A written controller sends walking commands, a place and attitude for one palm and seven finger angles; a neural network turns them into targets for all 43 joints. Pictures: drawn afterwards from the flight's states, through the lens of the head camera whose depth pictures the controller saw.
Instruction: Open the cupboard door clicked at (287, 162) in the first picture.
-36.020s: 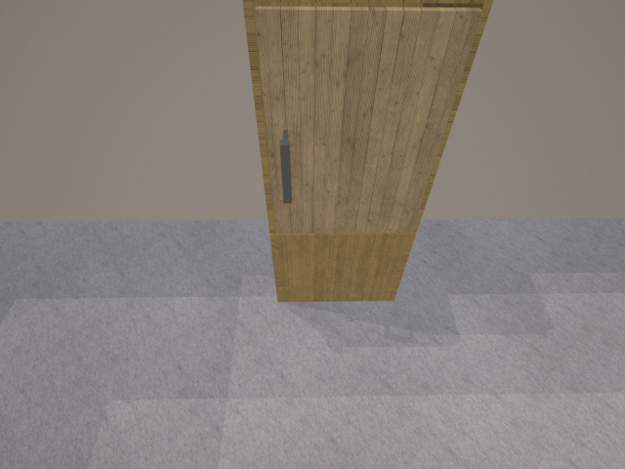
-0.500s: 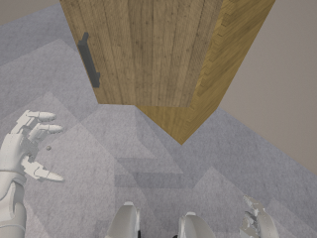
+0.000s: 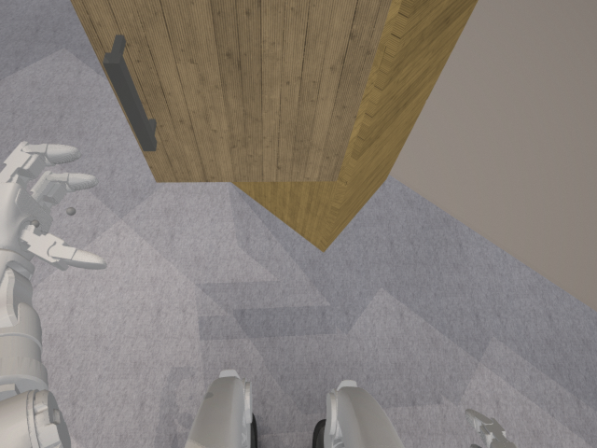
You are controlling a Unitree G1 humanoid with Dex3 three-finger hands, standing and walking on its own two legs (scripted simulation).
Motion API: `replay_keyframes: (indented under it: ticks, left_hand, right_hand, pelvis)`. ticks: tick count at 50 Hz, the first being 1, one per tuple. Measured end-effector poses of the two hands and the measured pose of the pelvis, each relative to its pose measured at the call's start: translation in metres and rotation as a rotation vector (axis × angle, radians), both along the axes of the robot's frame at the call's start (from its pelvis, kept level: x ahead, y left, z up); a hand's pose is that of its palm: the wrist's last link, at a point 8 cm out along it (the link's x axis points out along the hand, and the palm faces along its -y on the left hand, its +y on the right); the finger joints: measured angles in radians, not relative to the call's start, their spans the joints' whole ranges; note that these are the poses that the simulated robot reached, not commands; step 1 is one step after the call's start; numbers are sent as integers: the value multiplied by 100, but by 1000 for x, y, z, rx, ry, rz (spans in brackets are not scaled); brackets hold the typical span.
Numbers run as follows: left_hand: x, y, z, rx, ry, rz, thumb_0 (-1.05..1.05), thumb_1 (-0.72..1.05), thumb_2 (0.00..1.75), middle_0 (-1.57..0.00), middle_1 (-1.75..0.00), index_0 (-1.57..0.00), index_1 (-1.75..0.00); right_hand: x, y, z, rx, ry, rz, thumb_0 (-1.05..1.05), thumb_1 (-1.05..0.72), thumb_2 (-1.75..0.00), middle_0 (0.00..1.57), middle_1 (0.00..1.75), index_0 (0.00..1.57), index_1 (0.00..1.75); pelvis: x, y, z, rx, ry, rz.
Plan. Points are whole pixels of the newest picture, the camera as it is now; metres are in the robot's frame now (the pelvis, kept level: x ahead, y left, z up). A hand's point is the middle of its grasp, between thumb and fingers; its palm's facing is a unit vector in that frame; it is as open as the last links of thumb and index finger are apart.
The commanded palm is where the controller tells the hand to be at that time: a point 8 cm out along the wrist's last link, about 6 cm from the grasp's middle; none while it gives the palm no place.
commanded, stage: move the hooked fingers beside the handle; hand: left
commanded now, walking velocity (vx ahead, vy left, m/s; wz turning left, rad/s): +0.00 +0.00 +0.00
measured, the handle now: (136, 98) +0.59 +0.26 +0.03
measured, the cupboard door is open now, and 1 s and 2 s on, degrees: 43 43 43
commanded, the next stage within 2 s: slide the fingers in behind the handle in 1.72 s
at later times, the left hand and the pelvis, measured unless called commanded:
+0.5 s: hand (77, 162) +0.47 +0.31 +0.04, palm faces +0.07 -1.00 -0.02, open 14.0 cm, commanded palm +0.46 +0.34 +0.04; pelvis +0.00 +0.01 -0.01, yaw -1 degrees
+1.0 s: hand (83, 120) +0.54 +0.32 +0.04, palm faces +0.09 -1.00 -0.03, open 14.0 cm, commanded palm +0.54 +0.34 +0.03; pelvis -0.01 +0.01 -0.04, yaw -3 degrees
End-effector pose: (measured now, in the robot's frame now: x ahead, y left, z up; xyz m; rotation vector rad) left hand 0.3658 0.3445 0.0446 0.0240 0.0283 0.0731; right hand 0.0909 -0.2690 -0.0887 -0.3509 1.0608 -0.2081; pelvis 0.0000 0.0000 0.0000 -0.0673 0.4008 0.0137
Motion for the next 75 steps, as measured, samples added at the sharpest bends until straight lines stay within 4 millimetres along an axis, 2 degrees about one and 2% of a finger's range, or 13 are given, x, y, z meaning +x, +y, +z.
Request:
replay_keyframes:
  ticks: [7, 17, 36, 48, 59, 75]
  left_hand:
    - [20, 12, -2, -2, -3, 13, -2, -50, 30, -31, -120, -30, -120]
    - [54, 19, -7, -13, 1, -1, -2, -50, 30, -30, -120, -30, -120]
    - [112, 16, 0, 1, 2, 8, -2, -50, 30, -31, -120, -30, -120]
    - [143, 26, 0, 4, 6, 20, -2, -50, 30, -31, -120, -30, -120]
    - [148, 28, -14, 3, 31, 11, -2, -50, 30, -30, -120, -30, -120]
    - [148, 33, -10, -15, 43, 11, -2, -50, 30, -30, -120, -30, -120]
  right_hand:
    - [-18, 0, -4, -18, 70, -19, 1, -90, -90, 21, 30, 20, 30]
    - [-33, 0, -10, -43, 149, -38, 0, -90, -90, 21, 30, 21, 30]
    - [-68, 2, -16, -50, 280, -88, 0, -90, -90, 21, 30, 21, 30]
    - [-91, 1, -21, -68, 363, -119, 0, -90, -90, 21, 30, 21, 30]
    - [-100, 11, -23, -49, 414, -133, 0, -90, -90, 21, 30, 21, 30]
    - [-86, 14, -12, -56, 384, -122, 0, -90, -90, 21, 30, 21, 30]
  pelvis:
    - [-1, 3, -5, -9, 19, -2]
    - [-3, 8, -13, -24, 56, -5]
    - [-5, 8, -21, -40, 110, -11]
    - [-6, 5, -34, -58, 155, -19]
    - [-5, 7, -36, -65, 176, -25]
    - [2, 11, -27, -70, 162, -19]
